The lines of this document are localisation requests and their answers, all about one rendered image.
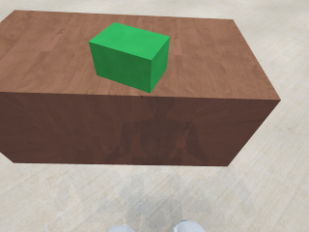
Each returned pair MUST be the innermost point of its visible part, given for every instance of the carton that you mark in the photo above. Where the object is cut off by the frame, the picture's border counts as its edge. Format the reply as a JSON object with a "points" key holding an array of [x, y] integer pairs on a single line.
{"points": [[131, 56]]}

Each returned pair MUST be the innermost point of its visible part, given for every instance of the pedestal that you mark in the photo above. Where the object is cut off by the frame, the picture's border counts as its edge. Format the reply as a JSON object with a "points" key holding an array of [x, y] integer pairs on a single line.
{"points": [[55, 109]]}

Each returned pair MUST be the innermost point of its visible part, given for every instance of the right robot thigh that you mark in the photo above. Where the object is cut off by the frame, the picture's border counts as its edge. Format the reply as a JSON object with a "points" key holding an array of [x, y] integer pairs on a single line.
{"points": [[188, 226]]}

